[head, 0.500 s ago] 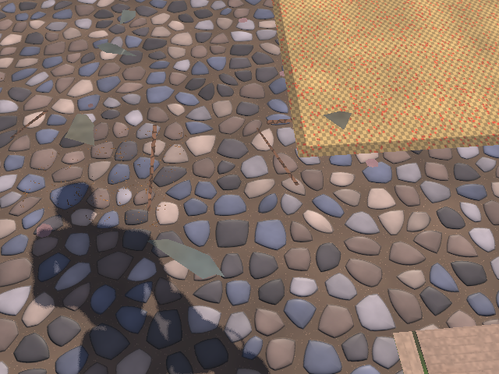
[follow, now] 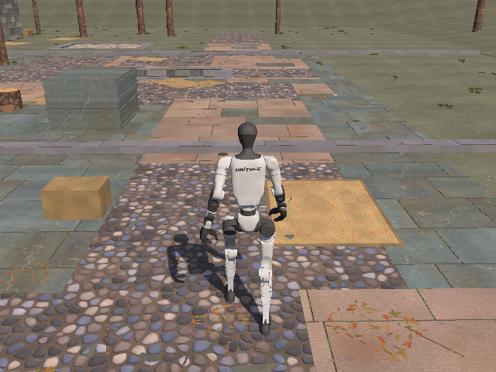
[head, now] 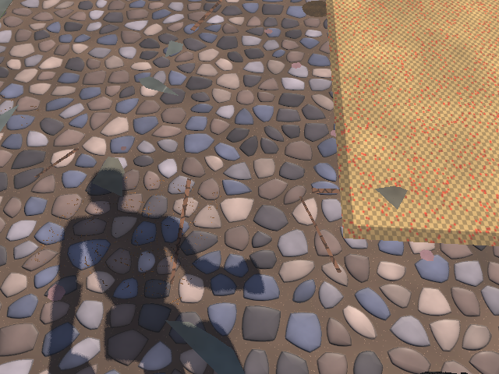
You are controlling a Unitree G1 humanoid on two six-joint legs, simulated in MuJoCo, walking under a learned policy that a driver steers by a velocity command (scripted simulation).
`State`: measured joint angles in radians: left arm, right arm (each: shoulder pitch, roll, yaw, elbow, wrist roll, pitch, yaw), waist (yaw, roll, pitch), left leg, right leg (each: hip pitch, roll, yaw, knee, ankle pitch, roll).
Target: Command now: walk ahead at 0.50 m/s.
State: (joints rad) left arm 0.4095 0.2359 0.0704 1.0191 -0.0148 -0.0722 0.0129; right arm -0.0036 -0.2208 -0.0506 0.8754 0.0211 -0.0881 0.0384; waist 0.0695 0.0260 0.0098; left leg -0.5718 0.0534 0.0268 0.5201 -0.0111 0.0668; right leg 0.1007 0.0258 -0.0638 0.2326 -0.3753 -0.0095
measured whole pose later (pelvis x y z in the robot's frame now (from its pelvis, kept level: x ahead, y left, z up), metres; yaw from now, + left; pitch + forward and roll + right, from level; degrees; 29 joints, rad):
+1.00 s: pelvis +0.55 -0.03 +0.01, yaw +11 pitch +1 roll -2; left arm 0.32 0.23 0.07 0.98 0.01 -0.10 0.02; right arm 0.12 -0.25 -0.08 0.90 0.02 -0.04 0.02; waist 0.05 0.03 0.01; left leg -0.70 0.12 -0.04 0.76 0.05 0.04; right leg 0.04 0.03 -0.25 0.21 -0.27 -0.03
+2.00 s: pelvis +0.84 +0.05 +0.01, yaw -5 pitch +3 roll +1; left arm 0.13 0.29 0.08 0.76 0.01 0.01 0.03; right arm 0.07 -0.30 -0.09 0.86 0.01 0.02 -0.05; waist 0.01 0.02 0.04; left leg -0.51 0.03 -0.06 0.86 -0.36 -0.07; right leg -0.34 0.06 0.07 0.46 -0.17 -0.05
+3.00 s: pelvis +0.89 +0.07 +0.00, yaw -8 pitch -1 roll +0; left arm 0.23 0.24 0.05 1.00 -0.02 -0.05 0.01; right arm 0.27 -0.26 -0.04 1.05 0.02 -0.04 -0.02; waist -0.01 0.02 0.00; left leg -0.19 0.02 -0.01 0.57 -0.37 0.02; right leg -0.26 0.02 0.00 0.67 -0.43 -0.06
